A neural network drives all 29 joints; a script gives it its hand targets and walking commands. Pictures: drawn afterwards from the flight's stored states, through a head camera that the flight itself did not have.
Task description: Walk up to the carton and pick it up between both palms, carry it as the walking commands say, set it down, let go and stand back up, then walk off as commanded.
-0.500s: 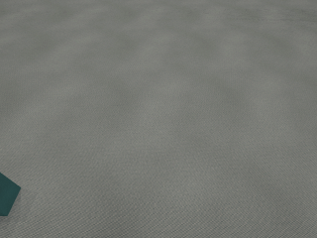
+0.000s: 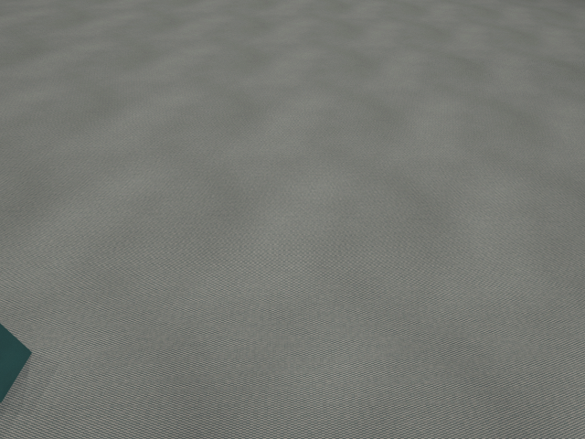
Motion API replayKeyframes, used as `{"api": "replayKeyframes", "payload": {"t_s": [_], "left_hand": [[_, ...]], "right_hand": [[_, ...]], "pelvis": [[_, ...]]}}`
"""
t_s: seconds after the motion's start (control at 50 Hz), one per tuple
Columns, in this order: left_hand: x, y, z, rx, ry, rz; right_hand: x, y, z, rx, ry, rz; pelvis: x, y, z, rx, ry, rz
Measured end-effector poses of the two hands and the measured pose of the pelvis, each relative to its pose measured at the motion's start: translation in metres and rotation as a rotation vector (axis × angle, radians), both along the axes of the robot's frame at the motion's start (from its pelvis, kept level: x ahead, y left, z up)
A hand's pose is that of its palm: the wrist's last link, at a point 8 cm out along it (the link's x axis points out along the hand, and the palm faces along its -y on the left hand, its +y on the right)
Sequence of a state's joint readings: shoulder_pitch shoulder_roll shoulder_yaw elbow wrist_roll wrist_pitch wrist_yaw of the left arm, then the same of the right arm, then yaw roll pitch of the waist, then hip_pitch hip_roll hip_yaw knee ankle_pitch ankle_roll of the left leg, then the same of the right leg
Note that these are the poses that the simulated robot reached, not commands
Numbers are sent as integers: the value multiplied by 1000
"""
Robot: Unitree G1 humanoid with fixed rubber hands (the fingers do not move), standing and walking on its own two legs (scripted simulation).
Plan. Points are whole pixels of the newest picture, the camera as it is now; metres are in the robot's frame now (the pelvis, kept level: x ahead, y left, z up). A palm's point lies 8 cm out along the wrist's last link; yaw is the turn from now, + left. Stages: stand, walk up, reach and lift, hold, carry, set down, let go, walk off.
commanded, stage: stand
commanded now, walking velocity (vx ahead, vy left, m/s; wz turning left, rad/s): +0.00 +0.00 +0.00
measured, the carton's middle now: out of the picture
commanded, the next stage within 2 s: none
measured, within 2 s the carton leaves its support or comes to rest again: neither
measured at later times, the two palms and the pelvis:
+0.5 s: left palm out of the picture -0.01 +0.19 -0.14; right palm out of the picture -0.04 -0.22 -0.15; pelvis +0.01 -0.02 +0.00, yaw +0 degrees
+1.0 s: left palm out of the picture -0.02 +0.18 -0.14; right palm out of the picture -0.03 -0.23 -0.15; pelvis +0.03 -0.03 +0.00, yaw +0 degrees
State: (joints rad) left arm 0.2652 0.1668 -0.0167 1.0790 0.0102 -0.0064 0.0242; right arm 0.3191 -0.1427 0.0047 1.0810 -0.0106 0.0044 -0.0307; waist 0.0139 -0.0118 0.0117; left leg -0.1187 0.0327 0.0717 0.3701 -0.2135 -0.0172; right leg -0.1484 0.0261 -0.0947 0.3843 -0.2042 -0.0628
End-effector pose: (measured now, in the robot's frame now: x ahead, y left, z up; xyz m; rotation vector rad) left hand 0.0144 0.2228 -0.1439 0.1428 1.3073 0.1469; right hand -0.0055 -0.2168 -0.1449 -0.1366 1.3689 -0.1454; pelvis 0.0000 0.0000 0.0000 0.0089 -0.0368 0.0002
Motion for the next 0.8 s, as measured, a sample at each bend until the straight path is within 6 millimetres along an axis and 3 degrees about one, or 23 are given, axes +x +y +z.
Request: {"api": "replayKeyframes", "payload": {"t_s": [0.14,0.22,0.44,0.8], "left_hand": [[-36,-3,4,23,99,22],[-45,-8,5,23,128,29],[-32,-27,1,-2,111,32],[-32,-41,0,-8,142,48]], "right_hand": [[-15,1,-6,30,50,-7],[-23,-1,-8,32,81,-11],[-34,-2,-8,40,134,-21],[-22,-7,-11,45,148,-28]], "pelvis": [[-2,-6,1,-3,6,-1],[1,-9,0,-6,10,-1],[10,-16,0,-7,21,-2],[23,-25,-2,-7,24,-5]]}}
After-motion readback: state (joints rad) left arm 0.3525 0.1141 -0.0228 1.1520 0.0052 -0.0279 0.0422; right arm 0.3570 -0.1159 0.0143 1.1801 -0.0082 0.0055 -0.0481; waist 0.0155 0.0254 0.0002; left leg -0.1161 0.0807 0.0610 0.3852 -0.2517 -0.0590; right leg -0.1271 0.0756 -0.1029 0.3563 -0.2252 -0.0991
